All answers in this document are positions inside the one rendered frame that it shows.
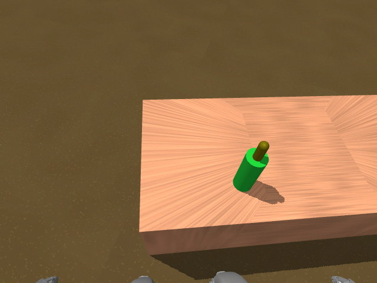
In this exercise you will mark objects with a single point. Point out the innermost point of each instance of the bottle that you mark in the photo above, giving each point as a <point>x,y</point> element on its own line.
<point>253,164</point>

